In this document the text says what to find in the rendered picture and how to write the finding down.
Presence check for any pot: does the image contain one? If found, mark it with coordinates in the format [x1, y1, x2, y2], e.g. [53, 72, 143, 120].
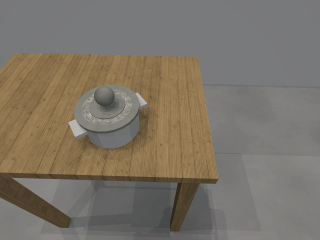
[68, 92, 148, 149]

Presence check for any lid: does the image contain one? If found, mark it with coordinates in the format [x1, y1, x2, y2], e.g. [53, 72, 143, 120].
[74, 84, 140, 134]

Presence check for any knob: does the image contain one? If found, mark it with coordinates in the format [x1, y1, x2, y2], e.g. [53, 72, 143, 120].
[94, 86, 115, 106]

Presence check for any table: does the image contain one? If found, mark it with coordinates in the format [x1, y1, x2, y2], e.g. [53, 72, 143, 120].
[0, 53, 219, 232]

